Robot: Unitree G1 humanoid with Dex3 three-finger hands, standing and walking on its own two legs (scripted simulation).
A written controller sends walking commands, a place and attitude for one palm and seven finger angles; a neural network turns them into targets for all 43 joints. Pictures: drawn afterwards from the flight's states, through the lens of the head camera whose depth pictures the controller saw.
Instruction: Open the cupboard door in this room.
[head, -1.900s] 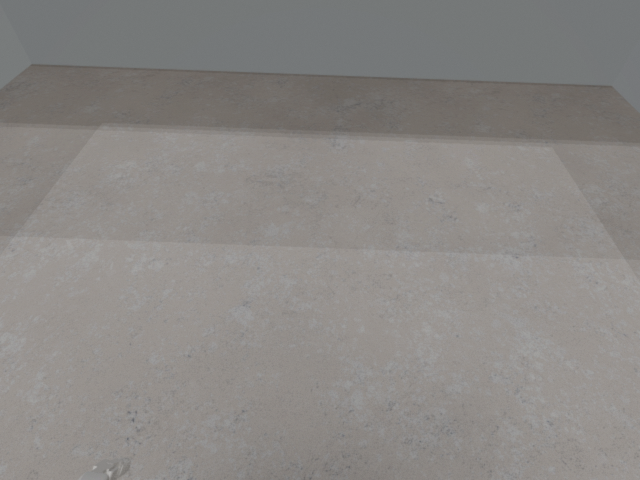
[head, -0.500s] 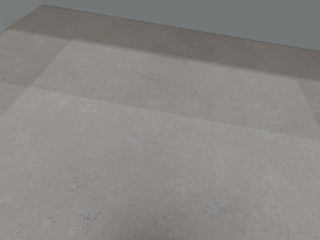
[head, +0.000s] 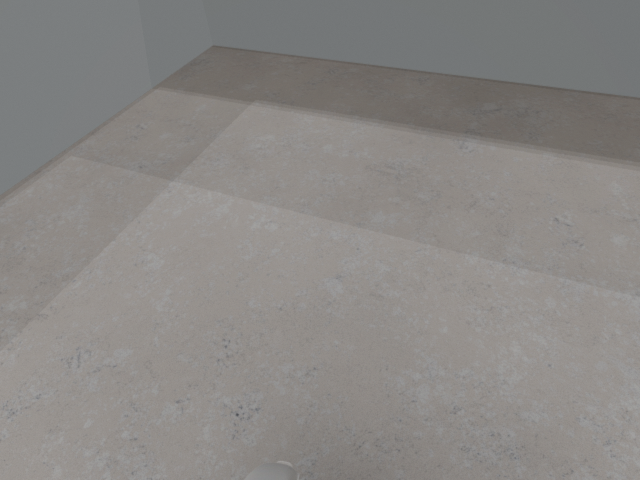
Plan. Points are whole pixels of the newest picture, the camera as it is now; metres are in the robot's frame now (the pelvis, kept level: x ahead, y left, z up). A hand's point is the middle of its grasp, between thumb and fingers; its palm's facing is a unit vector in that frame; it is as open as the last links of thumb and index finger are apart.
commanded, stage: turn or walk to find it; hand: left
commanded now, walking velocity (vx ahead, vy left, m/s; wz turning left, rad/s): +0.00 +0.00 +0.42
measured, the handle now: out of the picture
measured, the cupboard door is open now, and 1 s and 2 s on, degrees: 0 0 0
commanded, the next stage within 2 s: stand and wait in 0.92 s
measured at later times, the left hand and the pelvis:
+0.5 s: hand out of the picture -0.06 +0.24 -0.19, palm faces +0.28 -0.93 -0.23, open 7.4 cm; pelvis -0.02 +0.04 -0.01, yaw +13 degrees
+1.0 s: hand out of the picture -0.05 +0.19 -0.15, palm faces +0.43 -0.86 -0.27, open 7.4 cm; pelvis -0.04 -0.02 +0.00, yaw +26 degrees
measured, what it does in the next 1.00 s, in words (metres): steps on the spot, turning left: left foot, then right foot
